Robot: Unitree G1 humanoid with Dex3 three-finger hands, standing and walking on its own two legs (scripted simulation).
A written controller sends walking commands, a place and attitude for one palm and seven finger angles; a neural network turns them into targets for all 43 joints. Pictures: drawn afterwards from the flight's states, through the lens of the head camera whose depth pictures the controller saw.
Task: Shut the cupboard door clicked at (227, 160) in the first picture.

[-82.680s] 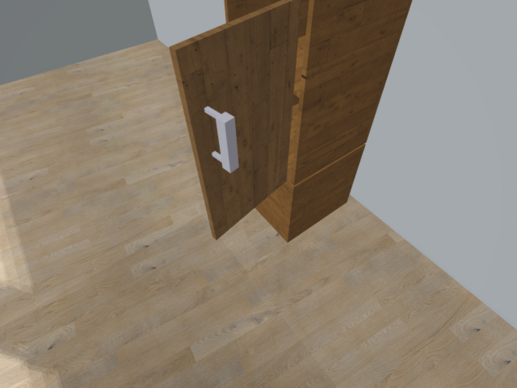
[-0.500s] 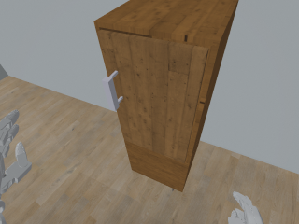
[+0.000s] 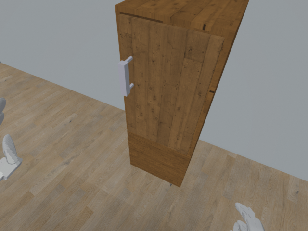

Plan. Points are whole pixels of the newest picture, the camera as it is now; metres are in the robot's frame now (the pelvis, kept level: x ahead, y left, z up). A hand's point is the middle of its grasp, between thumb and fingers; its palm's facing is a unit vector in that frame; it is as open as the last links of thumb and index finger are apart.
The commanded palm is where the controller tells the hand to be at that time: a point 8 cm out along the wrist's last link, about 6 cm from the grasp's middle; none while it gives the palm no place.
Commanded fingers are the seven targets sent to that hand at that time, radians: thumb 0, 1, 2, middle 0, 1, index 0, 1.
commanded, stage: step back with the hand held close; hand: left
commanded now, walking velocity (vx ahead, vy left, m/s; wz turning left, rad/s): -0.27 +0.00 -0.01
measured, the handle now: (127, 76) +0.63 +0.14 +0.06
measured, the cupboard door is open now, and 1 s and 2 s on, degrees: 0 0 0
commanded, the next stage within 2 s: stop stepping back and stand still in 0.62 s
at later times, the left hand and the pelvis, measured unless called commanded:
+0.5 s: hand out of the picture +0.13 +0.29 +0.19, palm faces +0.50 -0.74 -0.45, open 7.4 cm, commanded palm +0.08 +0.31 +0.19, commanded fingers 0.00 0.90 0.90 -0.20 -0.30 -0.20 -0.30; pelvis -0.05 +0.00 +0.00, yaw +2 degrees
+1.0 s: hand out of the picture +0.00 +0.27 +0.20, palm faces +0.61 -0.73 -0.31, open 7.4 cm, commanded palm -0.05 +0.27 +0.19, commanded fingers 0.00 0.90 0.90 -0.20 -0.30 -0.20 -0.30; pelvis -0.19 -0.03 -0.01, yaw +0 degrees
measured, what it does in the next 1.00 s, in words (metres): walks backwards: right foot, then left foot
